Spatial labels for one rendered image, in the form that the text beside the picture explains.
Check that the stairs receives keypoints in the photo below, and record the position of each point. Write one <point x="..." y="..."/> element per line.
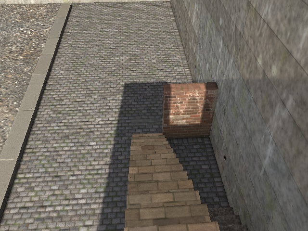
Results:
<point x="160" y="196"/>

